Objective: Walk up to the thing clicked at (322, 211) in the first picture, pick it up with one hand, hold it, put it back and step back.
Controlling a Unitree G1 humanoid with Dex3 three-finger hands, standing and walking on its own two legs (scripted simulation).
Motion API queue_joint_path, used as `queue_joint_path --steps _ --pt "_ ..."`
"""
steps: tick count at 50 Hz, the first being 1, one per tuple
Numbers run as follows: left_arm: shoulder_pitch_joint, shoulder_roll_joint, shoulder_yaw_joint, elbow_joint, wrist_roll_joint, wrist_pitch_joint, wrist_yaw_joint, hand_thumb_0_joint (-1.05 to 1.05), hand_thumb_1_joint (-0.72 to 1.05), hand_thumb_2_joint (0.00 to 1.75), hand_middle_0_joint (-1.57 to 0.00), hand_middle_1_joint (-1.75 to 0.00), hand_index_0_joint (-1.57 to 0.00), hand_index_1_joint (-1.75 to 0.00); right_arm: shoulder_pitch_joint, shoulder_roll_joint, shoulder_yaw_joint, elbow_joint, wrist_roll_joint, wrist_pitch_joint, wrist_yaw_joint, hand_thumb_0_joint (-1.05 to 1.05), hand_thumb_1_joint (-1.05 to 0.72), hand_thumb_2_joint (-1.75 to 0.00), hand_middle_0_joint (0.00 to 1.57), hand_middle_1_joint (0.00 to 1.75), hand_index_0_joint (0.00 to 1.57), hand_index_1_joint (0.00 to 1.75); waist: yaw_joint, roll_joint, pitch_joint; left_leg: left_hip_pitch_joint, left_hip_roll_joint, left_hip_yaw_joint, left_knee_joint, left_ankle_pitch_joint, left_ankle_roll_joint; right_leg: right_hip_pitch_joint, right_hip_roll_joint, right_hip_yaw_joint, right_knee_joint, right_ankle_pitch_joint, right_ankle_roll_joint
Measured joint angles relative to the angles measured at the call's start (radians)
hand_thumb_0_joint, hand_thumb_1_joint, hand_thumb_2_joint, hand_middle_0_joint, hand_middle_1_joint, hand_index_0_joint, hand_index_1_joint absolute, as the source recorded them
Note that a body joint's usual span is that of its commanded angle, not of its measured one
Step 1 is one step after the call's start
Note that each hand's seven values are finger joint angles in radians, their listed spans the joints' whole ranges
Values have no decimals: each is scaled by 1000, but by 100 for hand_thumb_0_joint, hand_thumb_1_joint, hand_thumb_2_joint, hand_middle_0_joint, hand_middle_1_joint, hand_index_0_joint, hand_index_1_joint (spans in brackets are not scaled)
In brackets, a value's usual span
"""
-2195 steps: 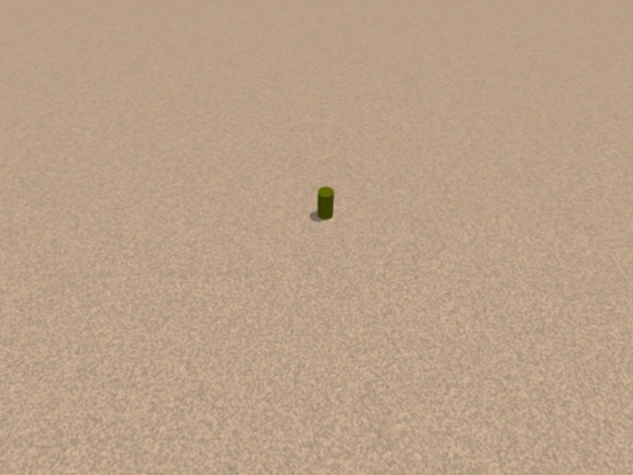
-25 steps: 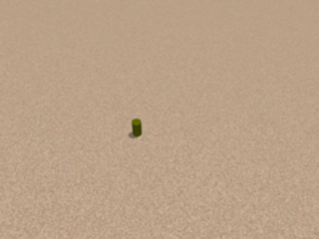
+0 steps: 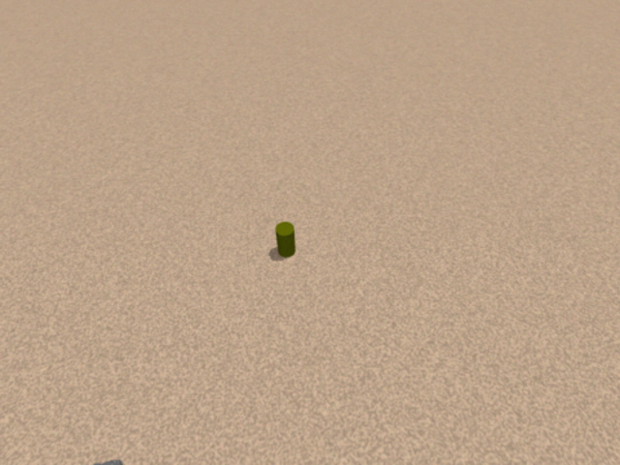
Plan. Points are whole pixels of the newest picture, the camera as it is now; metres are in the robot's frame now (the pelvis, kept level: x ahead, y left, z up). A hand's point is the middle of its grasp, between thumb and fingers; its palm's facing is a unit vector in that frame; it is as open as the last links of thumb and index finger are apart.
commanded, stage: step back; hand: left
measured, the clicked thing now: (285, 240) +1.01 +0.16 -0.69
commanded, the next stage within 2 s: stand in 0.18 s
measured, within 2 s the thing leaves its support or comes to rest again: neither
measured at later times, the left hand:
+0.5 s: hand out of the picture +0.10 +0.26 -0.14, palm faces -0.01 -0.95 -0.33, open 7.4 cm
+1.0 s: hand out of the picture +0.07 +0.25 -0.13, palm faces -0.05 -0.94 -0.35, open 7.4 cm
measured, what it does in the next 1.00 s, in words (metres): stands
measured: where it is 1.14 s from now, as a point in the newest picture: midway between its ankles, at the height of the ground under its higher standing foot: outside the picture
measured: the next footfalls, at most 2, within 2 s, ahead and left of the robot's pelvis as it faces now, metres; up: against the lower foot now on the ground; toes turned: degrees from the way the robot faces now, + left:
none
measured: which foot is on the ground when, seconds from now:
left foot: down 0.00-1.00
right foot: down 0.00-1.00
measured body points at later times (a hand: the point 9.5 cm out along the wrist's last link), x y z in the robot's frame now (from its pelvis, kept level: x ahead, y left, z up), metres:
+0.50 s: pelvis +0.01 +0.02 +0.02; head +0.01 +0.02 +0.47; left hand +0.10 +0.31 -0.11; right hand +0.12 -0.28 -0.10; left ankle +0.01 +0.13 -0.72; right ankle +0.02 -0.12 -0.72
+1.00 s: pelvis +0.00 +0.00 +0.02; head +0.00 +0.00 +0.47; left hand +0.07 +0.30 -0.11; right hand +0.05 -0.30 -0.11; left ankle +0.01 +0.13 -0.72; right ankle +0.02 -0.12 -0.73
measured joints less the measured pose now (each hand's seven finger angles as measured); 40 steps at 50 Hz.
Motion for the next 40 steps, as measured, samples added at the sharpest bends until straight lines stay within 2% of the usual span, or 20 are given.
queue_joint_path --steps 4,20,29,40 --pt "-7 4 -7 32 -6 2 2 1 91 90 -21 -30 -20 -30 -32 12 13 26 6 6 7 0 -91 -90 20 30 21 30 -4 12 -17 8 24 -4 2 -22 3 39 26 -7 -69 26 7" --pt "-50 -7 -45 117 -7 2 -6 1 91 90 -21 -30 -20 -30 -131 29 35 71 22 -15 11 0 -91 -90 20 30 21 30 -5 -1 -34 141 10 17 -202 74 15 165 17 9 -271 128 26" --pt "-31 -11 -52 147 2 -4 -10 1 91 90 -21 -30 -20 -30 -122 24 31 99 21 -9 18 0 -91 -90 20 30 21 30 -10 5 -31 161 13 17 -274 124 9 179 23 8 -331 171 20" --pt "-2 -6 -56 159 2 -5 -9 1 91 90 -21 -30 -20 -30 -79 19 31 132 19 2 23 1 -91 -90 20 30 21 30 -19 14 -35 155 27 15 -287 141 -4 170 37 6 -340 185 6"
